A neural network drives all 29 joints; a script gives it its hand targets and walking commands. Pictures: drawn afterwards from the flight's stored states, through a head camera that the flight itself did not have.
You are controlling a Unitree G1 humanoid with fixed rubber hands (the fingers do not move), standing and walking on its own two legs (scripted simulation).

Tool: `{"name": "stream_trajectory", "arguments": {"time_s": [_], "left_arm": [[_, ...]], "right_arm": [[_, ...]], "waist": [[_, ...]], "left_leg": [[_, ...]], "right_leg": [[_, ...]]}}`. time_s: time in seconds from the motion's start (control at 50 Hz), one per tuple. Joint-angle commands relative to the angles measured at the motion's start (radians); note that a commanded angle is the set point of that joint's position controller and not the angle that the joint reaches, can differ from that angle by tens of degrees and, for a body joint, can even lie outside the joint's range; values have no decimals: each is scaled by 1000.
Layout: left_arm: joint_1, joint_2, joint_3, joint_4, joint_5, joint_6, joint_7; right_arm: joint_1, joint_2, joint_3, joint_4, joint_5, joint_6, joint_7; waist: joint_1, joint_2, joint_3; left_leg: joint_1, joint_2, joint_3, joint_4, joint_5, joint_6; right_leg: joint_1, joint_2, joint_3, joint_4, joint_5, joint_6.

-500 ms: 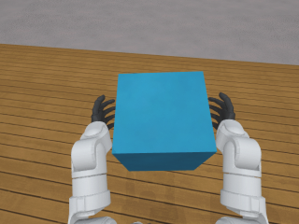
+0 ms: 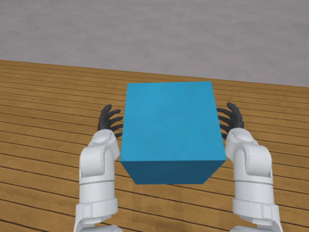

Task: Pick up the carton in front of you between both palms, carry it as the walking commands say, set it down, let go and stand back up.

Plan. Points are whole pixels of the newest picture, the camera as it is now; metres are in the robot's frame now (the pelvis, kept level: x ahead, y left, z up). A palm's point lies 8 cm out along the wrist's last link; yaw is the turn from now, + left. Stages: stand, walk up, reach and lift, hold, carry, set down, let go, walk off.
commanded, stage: carry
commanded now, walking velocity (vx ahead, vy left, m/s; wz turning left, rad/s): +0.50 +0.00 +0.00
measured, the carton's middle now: (168, 138) +0.36 +0.00 +0.03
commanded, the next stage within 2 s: none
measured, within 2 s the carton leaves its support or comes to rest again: neither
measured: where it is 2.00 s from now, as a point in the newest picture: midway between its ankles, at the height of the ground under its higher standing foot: (174, 119)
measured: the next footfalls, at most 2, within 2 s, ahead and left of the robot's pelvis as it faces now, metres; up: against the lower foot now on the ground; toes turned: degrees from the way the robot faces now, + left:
left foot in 0.38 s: +0.39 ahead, +0.07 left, -0.04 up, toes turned +4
right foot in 0.82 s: +0.68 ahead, -0.12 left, -0.09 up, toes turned -5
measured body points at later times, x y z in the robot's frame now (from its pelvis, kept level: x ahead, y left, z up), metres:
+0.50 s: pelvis +0.32 +0.01 -0.04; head +0.34 +0.00 +0.41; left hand +0.66 +0.15 +0.03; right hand +0.65 -0.17 +0.03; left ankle +0.36 +0.06 -0.76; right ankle +0.19 -0.09 -0.65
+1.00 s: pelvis +0.64 -0.08 -0.09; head +0.66 -0.09 +0.36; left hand +0.96 +0.08 -0.02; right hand +0.98 -0.23 -0.02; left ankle +0.58 +0.07 -0.72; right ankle +0.65 -0.12 -0.81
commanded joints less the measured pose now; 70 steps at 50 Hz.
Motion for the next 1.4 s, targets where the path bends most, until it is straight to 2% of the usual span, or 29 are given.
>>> {"name": "stream_trajectory", "arguments": {"time_s": [0.0, 0.1, 0.2, 0.26, 0.28, 0.3, 0.32, 0.34, 0.38, 0.44, 0.58, 0.66, 0.7, 0.74, 0.76, 0.78, 0.8, 0.82, 0.84, 0.88, 1.02, 1.14, 1.2, 1.24, 1.26, 1.28, 1.32, 1.34, 1.38], "left_arm": [[-616, -791, -641, -146, -251, -32, -60], [-560, -763, -641, -128, -230, -60, -60], [-467, -700, -620, -108, -202, -48, -43], [-436, -672, -603, -90, -172, -27, -27], [-432, -661, -594, -78, -161, -18, -21], [-424, -647, -577, -63, -150, -8, -16], [-424, -648, -561, -60, -144, 3, -13], [-413, -645, -555, -63, -137, 12, -9], [-477, -706, -535, -87, -141, 10, -4], [-536, -774, -524, -76, -144, -31, -25], [-481, -737, -546, -69, -79, -62, -30], [-494, -684, -562, -110, -111, -49, -31], [-450, -649, -547, -90, -111, -35, -25], [-390, -598, -511, -62, -94, -18, -14], [-362, -559, -484, -46, -84, -10, -3], [-349, -539, -475, -43, -89, -3, 10], [-341, -545, -476, -53, -105, -1, 19], [-383, -576, -484, -57, -122, 2, 22], [-435, -642, -519, -100, -157, 0, 4], [-553, -738, -577, -128, -209, -15, -33], [-559, -756, -633, -136, -231, -61, -64], [-459, -687, -610, -111, -196, -43, -42], [-432, -658, -594, -86, -165, -22, -28], [-427, -641, -570, -56, -142, -4, -18], [-431, -636, -552, -42, -134, 6, -12], [-426, -642, -542, -41, -128, 16, -9], [-490, -688, -528, -50, -126, 20, -1], [-519, -734, -530, -82, -139, 8, -8], [-549, -786, -523, -45, -136, -21, -24]], "right_arm": [[-533, 763, 503, -47, 80, -24, 17], [-513, 741, 530, -65, 54, -54, 22], [-477, 679, 544, -97, 68, -40, 22], [-398, 640, 512, -59, 51, -13, 20], [-375, 629, 493, -45, 42, -4, 20], [-357, 607, 475, -22, 34, 4, 17], [-351, 593, 469, -3, 31, 6, 9], [-348, 605, 472, 8, 31, 5, 2], [-430, 673, 510, -11, 75, -1, 5], [-614, 821, 615, -109, 171, -32, 56], [-541, 786, 631, -70, 163, -64, 69], [-489, 737, 610, -81, 143, -54, 48], [-470, 707, 596, -70, 129, -39, 31], [-441, 665, 577, -52, 106, -18, 11], [-448, 650, 563, -46, 102, -6, 4], [-423, 644, 551, -47, 105, 4, -1], [-443, 635, 546, -59, 112, 12, -7], [-471, 637, 524, -46, 106, 16, -13], [-446, 674, 521, -59, 109, 8, -11], [-539, 744, 522, -74, 108, -8, 5], [-511, 749, 533, -61, 54, -53, 17], [-476, 675, 547, -98, 70, -34, 20], [-396, 635, 508, -49, 41, -4, 19], [-355, 614, 469, -8, 23, 12, 19], [-344, 598, 458, 19, 20, 15, 14], [-355, 595, 455, 27, 20, 12, 6], [-418, 648, 485, 34, 52, 7, 4], [-494, 720, 519, -10, 92, 0, 18], [-615, 820, 591, -60, 149, -24, 54]], "waist": [[15, -46, -345], [38, -112, -321], [91, -75, -271], [22, -65, -297], [-34, -37, -332], [-76, 56, -366], [-94, 251, -419], [-126, 293, -521], [-125, 145, -473], [-83, -4, -356], [-95, 151, -305], [-116, 134, -264], [-86, 92, -282], [-9, -5, -349], [30, -171, -389], [41, -304, -490], [44, -284, -528], [47, -167, -466], [56, -85, -445], [35, -7, -371], [30, -122, -349], [82, -76, -271], [30, -81, -280], [-64, 12, -344], [-86, 171, -374], [-108, 287, -465], [-109, 215, -464], [-106, 86, -425], [-69, 10, -342]], "left_leg": [[-271, 73, 13, -182, 151, -8], [-275, 72, 56, -439, 458, 7], [-195, 2, 153, -782, 721, 20], [75, -46, 199, -940, 783, 38], [249, -1, 163, -946, 817, 57], [484, 138, 46, -856, 1057, 105], [738, 369, -238, -720, 1470, 235], [867, 444, -456, -713, 1297, 327], [756, 424, -561, -808, 820, 311], [426, 330, -338, -885, 725, 239], [375, 216, -78, -861, 893, 159], [374, 159, -4, -780, 766, 102], [377, 131, 29, -601, 798, 68], [214, 90, 63, -344, 635, 19], [-90, 11, 43, -130, 225, -9], [-323, -33, -18, 64, -97, -23], [-406, 1, -42, 147, -91, -4], [-481, 22, -45, 137, -39, -3], [-463, 27, -21, 89, 11, -10], [-350, 61, -17, -63, 96, -9], [-336, 75, 43, -340, 404, -4], [-237, 4, 153, -751, 693, 20], [13, -50, 200, -916, 768, 36], [365, 57, 107, -914, 901, 75], [610, 264, -90, -778, 1323, 170], [818, 413, -380, -709, 1399, 288], [736, 429, -596, -793, 834, 309], [650, 384, -520, -858, 659, 284], [398, 331, -369, -918, 602, 236]], "right_leg": [[421, -302, 436, -243, 228, -135], [496, -220, 250, -235, 449, -73], [599, -115, 142, -142, 519, -24], [542, -105, 98, 54, 592, 1], [446, -97, 76, 197, 496, 19], [226, -70, 63, 362, 252, 56], [-96, 30, 79, 592, -398, 99], [-294, 66, 136, 782, -543, 95], [-405, 2, 207, 747, -514, 37], [-228, -56, 169, 502, -358, 65], [-123, -44, 80, 99, 64, 63], [21, 8, -1, -165, 308, 44], [147, 22, -25, -269, 345, 18], [443, -87, 60, -238, 461, 1], [705, -279, 298, -89, 870, -81], [892, -412, 558, -38, 854, -190], [894, -433, 651, -70, 588, -230], [823, -422, 697, -127, 358, -220], [740, -366, 618, -172, 221, -183], [525, -317, 503, -193, 273, -142], [542, -233, 281, -227, 492, -59], [622, -116, 153, -156, 577, -13], [565, -108, 109, 4, 637, 5], [344, -83, 72, 291, 397, 47], [54, -15, 69, 508, -126, 89], [-231, 83, 110, 738, -538, 110], [-374, 9, 205, 773, -515, 30], [-349, 1, 198, 697, -477, 34], [-211, -50, 172, 543, -357, 61]]}}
